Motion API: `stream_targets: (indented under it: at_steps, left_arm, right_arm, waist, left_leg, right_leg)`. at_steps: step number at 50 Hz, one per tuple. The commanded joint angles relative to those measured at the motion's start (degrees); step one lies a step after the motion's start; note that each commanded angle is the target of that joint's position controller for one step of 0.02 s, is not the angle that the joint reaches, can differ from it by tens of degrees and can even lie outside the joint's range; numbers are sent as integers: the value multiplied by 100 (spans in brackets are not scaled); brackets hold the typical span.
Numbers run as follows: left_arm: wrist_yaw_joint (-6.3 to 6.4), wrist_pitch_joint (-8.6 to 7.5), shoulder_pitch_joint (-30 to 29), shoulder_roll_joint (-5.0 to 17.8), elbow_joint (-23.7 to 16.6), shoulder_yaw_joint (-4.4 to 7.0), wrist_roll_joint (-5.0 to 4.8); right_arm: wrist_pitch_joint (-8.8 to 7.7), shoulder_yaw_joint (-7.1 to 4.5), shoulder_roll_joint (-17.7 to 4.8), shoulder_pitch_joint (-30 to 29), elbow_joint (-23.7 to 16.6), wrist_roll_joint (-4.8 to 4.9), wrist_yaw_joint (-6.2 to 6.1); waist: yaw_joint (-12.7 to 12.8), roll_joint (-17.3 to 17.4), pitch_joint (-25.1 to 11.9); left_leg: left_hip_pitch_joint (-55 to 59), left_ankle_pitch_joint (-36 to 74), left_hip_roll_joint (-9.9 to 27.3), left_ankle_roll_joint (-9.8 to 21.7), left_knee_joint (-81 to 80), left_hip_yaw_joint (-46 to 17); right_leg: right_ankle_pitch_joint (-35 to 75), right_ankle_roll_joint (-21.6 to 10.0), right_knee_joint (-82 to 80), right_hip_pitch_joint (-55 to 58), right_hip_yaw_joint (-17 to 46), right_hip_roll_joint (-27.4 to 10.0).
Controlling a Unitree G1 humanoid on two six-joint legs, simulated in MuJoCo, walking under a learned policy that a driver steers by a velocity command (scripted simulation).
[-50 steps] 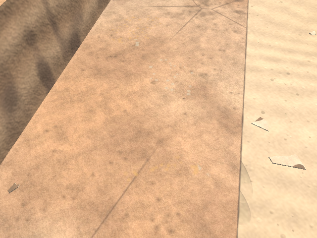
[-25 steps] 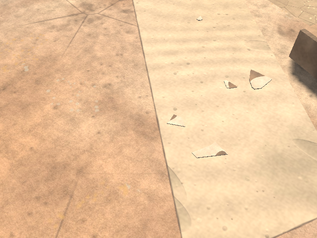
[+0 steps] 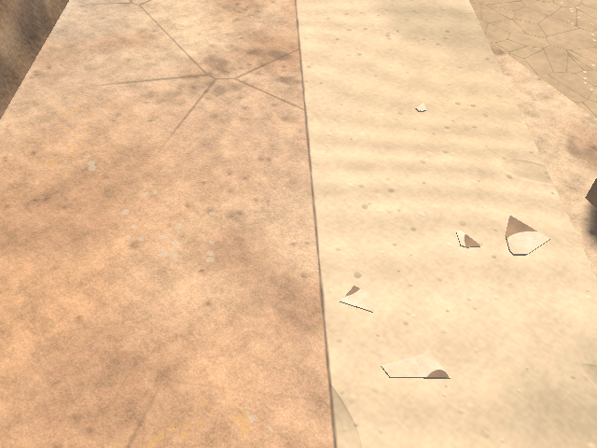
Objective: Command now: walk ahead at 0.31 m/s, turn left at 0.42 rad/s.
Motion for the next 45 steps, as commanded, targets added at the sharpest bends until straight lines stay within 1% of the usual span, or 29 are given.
stream_targets:
  at_steps: [1, 2, 3, 4, 5, 6, 7, 8, 9, 11, 15, 18, 20, 21, 22, 23, 24, 25, 26, 27, 28, 30, 31, 32, 35, 38, 42, 44, 45]
  left_arm:
    - [-19, -84, -277, 878, -282, 269, -55]
    - [-21, -80, -375, 730, -310, 241, -29]
    - [-50, -88, -641, 316, -495, 114, 26]
    - [-84, -134, -990, 223, -806, 58, 95]
    - [-137, -169, -1117, 583, -765, 132, 175]
    - [-226, -224, -977, 615, -705, 139, 87]
    - [-263, -265, -832, 666, -609, 139, 59]
    - [-277, -258, -776, 723, -536, 149, 129]
    - [-290, -226, -731, 704, -489, 134, 180]
    - [-283, -162, -932, 600, -593, 93, 165]
    - [-297, -121, -1712, 487, -912, -11, 75]
    - [-312, -146, -2055, 539, -1103, -39, 12]
    - [-274, -180, -1734, 666, -1068, -6, -13]
    - [-229, -203, -1294, 768, -947, 38, -23]
    - [-158, -235, -607, 913, -733, 111, -29]
    - [-82, -289, 325, 1045, -446, 183, 15]
    - [6, -346, 1234, 1400, -366, 258, 165]
    - [-22, -320, 1250, 1955, -242, 367, 262]
    - [-85, -278, 761, 1450, -261, 288, 109]
    - [-113, -288, 187, 1038, -366, 205, 47]
    - [-146, -318, 0, 789, -338, 146, 32]
    - [-157, -370, 43, 603, -168, 66, -12]
    - [-175, -407, 171, 593, -76, 55, -29]
    - [-185, -440, 324, 590, 9, 55, -54]
    - [-148, -432, 609, 728, 173, 103, -95]
    - [-143, -388, 791, 783, 249, 140, -95]
    - [-157, -355, 1028, 886, 303, 194, -76]
    - [-134, -325, 976, 963, 280, 235, -62]
    - [-118, -307, 891, 1006, 257, 258, -68]
  right_arm:
    - [-175, -105, -342, 401, -160, 38, 27]
    - [-224, -170, -514, 877, 32, 13, 10]
    - [-281, -272, -908, 1480, 169, -57, -42]
    - [-307, -366, -1361, 1556, 48, 40, -90]
    - [-289, -326, -1157, 1349, 56, 39, -154]
    - [-306, -292, -1056, 1061, -18, 82, -176]
    - [-337, -304, -1047, 833, -73, 106, -183]
    - [-378, -306, -1041, 696, -120, 132, -193]
    - [-422, -284, -961, 675, -122, 133, -183]
    - [-472, -289, -953, 880, -26, 157, -163]
    - [-468, -329, -1029, 1164, 78, 116, -180]
    - [-468, -372, -1175, 1188, 86, 95, -219]
    - [-482, -397, -1275, 958, 23, 89, -242]
    - [-490, -415, -1353, 743, -34, 79, -242]
    - [-501, -436, -1427, 593, -75, 72, -228]
    - [-522, -412, -1346, 583, -38, 64, -204]
    - [-546, -279, -857, 851, -87, 55, -178]
    - [-552, -172, -304, 1742, -141, 246, -132]
    - [-530, -200, -725, 1497, 8, 57, -148]
    - [-526, -230, -846, 962, -85, 28, -109]
    - [-540, -199, -830, 519, -180, -21, -82]
    - [-489, -160, -733, 290, -286, -143, -28]
    - [-461, -134, -673, 272, -302, -159, -8]
    - [-444, -105, -618, 210, -338, -165, 3]
    - [-415, 7, -486, -483, -599, -143, 22]
    - [-427, 103, -428, -1222, -838, -83, 34]
    - [-469, 107, -531, -1728, -1040, 6, -18]
    - [-514, 74, -611, -1615, -1067, 17, -62]
    - [-548, 48, -649, -1337, -1000, 13, -90]
  waist:
    - [-270, -84, 359]
    - [-428, 160, 303]
    - [-659, 1283, 159]
    - [-688, 1749, 661]
    - [-556, 796, 988]
    - [-322, 666, 882]
    - [-169, 576, 818]
    - [-102, 502, 698]
    - [-83, 524, 553]
    - [-105, 491, 474]
    - [-335, 660, 655]
    - [-417, 797, 726]
    - [-221, 808, 643]
    - [-11, 812, 501]
    - [276, 725, 180]
    - [687, 406, -368]
    - [921, -239, -1185]
    - [362, -1988, -1607]
    - [247, -1143, -889]
    - [131, -474, -194]
    - [132, -58, 38]
    - [-24, -336, 111]
    - [-54, -434, 58]
    - [-76, -412, 43]
    - [-6, -303, 334]
    - [167, -315, 469]
    - [324, -280, 378]
    - [219, -299, 334]
    - [64, -275, 280]
  left_leg:
    - [857, 455, -213, 287, -1383, 191]
    - [1692, 261, -156, 420, -1738, -152]
    - [2407, -992, 1023, 731, -2569, -1935]
    - [2544, -1943, 2118, 1304, -3202, -4273]
    - [2260, -1338, 1995, 1368, -3092, -3805]
    - [2138, -730, 1655, 1225, -3028, -3344]
    - [2132, 51, 1388, 1084, -3041, -2908]
    - [2144, 711, 1189, 991, -3014, -2592]
    - [2102, 1504, 1030, 941, -2933, -2303]
    - [2002, 2543, 906, 927, -2786, -2028]
    - [1596, 2959, 694, 858, -2683, -1866]
    - [1452, 3197, 757, 751, -2545, -1995]
    - [1324, 3538, 869, 578, -2380, -2128]
    - [1209, 4026, 852, 455, -2083, -2115]
    - [1132, 4704, 709, 349, -1365, -2042]
    - [988, 4728, 352, 239, -140, -1650]
    - [302, 3194, -19, 159, 1606, -1320]
    - [-1221, -515, -979, -51, 3073, -1007]
    - [-1688, -342, -620, 94, 3560, -1302]
    - [-1775, 235, -328, 116, 3528, -1162]
    - [-1676, 597, -101, 110, 3230, -1008]
    - [-1385, 749, 161, -11, 2715, -800]
    - [-1293, 729, 157, -82, 2590, -699]
    - [-1318, 690, 174, -156, 2429, -623]
    - [-1571, 930, 285, -408, 1477, -416]
    - [-1331, 1605, 221, -566, 438, -295]
    - [-871, 1935, 45, -626, -216, -273]
    - [-459, 1705, -26, -566, -544, -332]
    - [-16, 1637, -91, -520, -849, -319]
  right_leg:
    - [-1937, -587, -851, -588, 1210, -1548]
    - [-2071, -358, -102, -1221, 795, -1221]
    - [-1962, -24, 1741, -2202, -34, -616]
    - [-2141, 172, 2677, -3884, 119, 178]
    - [-1579, 205, 3121, -3986, 809, -280]
    - [-1020, 258, 3162, -3825, 919, -353]
    - [-664, 344, 3170, -3672, 926, -419]
    - [-399, 427, 3201, -3528, 876, -438]
    - [-191, 513, 3256, -3375, 809, -419]
    - [52, 644, 3215, -3324, 729, -400]
    - [539, 739, 2365, -3076, 631, -317]
    - [757, 627, 1602, -2543, 694, -245]
    - [751, 464, 1261, -1796, 751, -196]
    - [561, 374, 1154, -1168, 737, -96]
    - [312, 285, 1033, -338, 673, 69]
    - [329, 150, 800, 710, 635, -7]
    - [-1219, -78, 569, 1870, 1972, -1253]
    - [-2241, -734, -654, 2600, 5171, -2486]
    - [-2756, -800, -1025, 1927, 5627, -2318]
    - [-2330, -802, -929, 1226, 4660, -2129]
    - [-1355, -760, -874, 765, 3853, -1819]
    - [25, -677, -917, 323, 2976, -1341]
    - [706, -742, -887, 278, 2808, -1267]
    - [1138, -825, -888, 267, 2695, -1234]
    - [1035, -974, -1168, 23, 2466, -1174]
    - [913, -864, -1232, -191, 2301, -1010]
    - [1367, -719, -865, -58, 2437, -1033]
    - [1430, -609, -552, -13, 2632, -1080]
    - [1410, -527, -288, -85, 2684, -1032]
Next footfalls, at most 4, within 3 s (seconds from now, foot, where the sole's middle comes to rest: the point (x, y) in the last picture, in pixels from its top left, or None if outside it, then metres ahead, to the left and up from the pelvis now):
0.04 left None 0.02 0.09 -0.78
0.46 right None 0.39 -0.04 -0.78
0.94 left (202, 432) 0.57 0.21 -0.78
1.46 right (302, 330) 0.84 -0.01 -0.78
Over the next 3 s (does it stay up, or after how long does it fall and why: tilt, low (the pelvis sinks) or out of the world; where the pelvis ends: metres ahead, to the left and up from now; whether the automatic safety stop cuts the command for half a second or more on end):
stays up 1.54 0.09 -0.01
